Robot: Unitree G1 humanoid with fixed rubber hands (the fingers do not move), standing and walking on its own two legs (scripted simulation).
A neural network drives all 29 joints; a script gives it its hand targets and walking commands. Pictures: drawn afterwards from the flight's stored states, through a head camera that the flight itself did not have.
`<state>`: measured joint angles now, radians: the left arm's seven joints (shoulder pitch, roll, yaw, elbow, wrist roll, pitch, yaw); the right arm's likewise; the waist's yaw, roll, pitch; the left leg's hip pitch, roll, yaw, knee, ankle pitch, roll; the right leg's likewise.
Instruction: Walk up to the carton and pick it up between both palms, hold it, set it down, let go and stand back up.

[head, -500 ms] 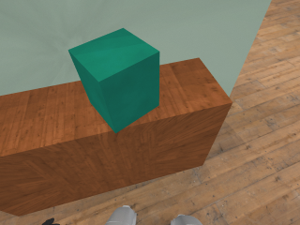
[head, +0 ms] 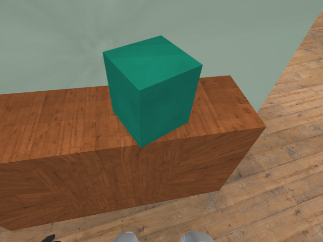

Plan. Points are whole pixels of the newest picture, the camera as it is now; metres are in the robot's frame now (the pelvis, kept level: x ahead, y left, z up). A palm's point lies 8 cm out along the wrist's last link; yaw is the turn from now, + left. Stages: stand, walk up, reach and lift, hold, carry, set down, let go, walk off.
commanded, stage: walk up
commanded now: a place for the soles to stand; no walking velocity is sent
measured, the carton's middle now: (151, 91) +0.56 +0.04 +0.04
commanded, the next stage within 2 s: none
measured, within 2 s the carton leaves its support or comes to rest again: neither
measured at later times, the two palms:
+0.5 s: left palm out of the picture +0.07 +0.25 -0.07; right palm out of the picture +0.06 -0.37 -0.09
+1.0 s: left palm out of the picture +0.11 +0.28 -0.10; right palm out of the picture +0.04 -0.34 -0.09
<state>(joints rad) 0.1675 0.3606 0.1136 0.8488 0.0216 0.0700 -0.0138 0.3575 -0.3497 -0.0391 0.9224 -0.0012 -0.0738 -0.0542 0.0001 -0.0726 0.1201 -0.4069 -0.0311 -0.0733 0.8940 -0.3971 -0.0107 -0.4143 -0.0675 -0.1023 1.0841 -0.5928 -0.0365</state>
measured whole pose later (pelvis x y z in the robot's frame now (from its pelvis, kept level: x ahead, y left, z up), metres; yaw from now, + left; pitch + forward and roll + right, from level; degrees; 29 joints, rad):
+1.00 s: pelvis +0.01 -0.03 +0.00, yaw +3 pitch -4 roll +0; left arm 0.13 0.36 0.13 0.85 0.02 0.06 -0.02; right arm 0.33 -0.35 -0.04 0.92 0.00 -0.06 -0.07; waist 0.00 -0.05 0.13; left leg -0.40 -0.02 -0.08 0.87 -0.41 0.00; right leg -0.39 -0.05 -0.12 1.00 -0.60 -0.05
